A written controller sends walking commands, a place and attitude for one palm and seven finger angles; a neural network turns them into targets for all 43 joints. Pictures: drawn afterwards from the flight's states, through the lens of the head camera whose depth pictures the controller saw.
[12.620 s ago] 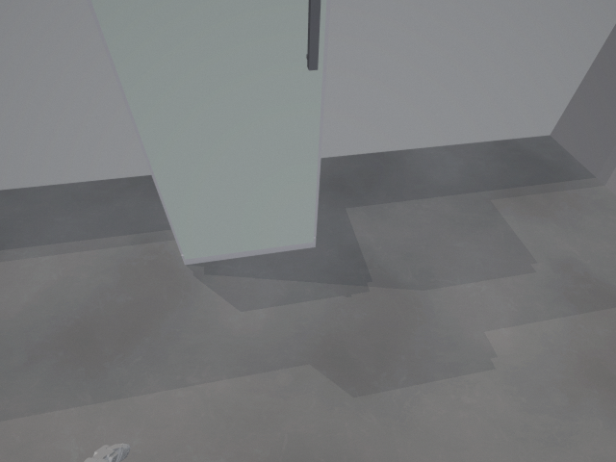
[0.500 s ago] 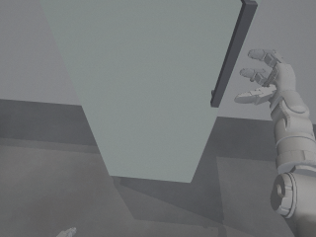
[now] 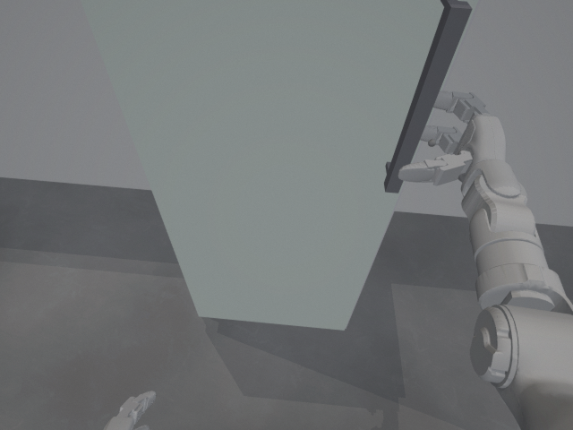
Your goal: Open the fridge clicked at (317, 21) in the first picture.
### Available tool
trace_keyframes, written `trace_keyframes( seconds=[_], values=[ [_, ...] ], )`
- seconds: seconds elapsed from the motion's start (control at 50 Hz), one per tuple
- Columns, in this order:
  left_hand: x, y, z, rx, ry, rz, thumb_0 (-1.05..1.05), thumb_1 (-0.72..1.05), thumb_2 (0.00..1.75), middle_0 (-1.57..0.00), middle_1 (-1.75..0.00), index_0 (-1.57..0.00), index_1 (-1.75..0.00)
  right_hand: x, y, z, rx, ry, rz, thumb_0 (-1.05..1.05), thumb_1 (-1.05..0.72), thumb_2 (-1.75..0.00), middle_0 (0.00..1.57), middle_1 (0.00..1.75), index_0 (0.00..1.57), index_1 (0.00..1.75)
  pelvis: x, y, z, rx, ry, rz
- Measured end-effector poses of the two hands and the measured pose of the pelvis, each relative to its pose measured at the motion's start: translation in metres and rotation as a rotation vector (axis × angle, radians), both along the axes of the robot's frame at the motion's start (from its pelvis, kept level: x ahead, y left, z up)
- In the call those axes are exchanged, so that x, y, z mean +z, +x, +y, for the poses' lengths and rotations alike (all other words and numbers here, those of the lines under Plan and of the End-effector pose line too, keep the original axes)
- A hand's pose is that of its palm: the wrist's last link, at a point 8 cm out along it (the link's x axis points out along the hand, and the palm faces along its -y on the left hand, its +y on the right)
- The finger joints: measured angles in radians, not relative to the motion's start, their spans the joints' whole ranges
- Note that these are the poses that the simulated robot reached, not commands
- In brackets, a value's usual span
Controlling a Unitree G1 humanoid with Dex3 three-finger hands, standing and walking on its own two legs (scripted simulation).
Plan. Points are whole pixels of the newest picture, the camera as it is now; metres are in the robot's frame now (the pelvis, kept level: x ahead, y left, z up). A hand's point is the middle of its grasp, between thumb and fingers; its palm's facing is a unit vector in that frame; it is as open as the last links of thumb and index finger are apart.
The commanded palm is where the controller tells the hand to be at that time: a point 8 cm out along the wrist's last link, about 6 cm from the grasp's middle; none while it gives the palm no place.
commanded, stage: feel for the door with the fingertips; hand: right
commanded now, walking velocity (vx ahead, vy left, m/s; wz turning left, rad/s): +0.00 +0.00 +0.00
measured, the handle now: (415, 108) +0.53 -0.11 +0.20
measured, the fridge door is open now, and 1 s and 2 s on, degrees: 0 0 0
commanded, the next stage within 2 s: slide the fingers in behind the handle in 0.24 s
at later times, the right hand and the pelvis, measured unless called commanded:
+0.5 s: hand (430, 137) +0.48 -0.13 +0.18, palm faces -0.03 +1.00 +0.00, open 13.7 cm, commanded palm +0.46 -0.18 +0.18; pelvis +0.00 +0.00 +0.00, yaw +0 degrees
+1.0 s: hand (418, 142) +0.48 -0.12 +0.18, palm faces -0.02 +1.00 +0.00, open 13.9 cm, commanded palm +0.46 -0.16 +0.18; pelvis +0.01 +0.00 +0.00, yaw +0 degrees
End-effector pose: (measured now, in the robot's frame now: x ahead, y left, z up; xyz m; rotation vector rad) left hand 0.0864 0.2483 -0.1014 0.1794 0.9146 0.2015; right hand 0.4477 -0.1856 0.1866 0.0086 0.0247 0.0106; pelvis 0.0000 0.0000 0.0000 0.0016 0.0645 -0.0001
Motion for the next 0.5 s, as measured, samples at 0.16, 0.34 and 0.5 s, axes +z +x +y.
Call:
trace_keyframes(
  seconds=[0.16,0.34,0.5],
  values=[
    [-0.005,-0.022,0.009,0.013,0.02,0.064,0.01,0.91,0.9,-0.2,-0.3,-0.2,-0.3,0.001,0.008,0.002,0.022,0.007,-0.023,-0.01,0.5,-0.3,0.3,1.2,0.3,1.2,-0.001,-0.001,0.001,-0.003,0.0,0.017],
    [-0.008,-0.05,0.016,0.049,0.034,0.132,0.01,0.91,0.9,-0.2,-0.3,-0.2,-0.3,-0.003,0.016,-0.001,0.015,-0.019,-0.031,-0.01,0.5,-0.3,0.33,1.22,0.32,1.23,-0.002,0.0,0.0,0.0,0.002,0.036],
    [-0.009,-0.058,0.012,0.055,0.027,0.148,0.01,0.91,0.9,-0.2,-0.3,-0.2,-0.3,-0.002,0.017,-0.002,0.022,-0.008,-0.022,-0.01,0.5,-0.3,0.35,1.24,0.34,1.24,-0.002,-0.001,-0.002,0.001,0.003,0.041]
  ],
)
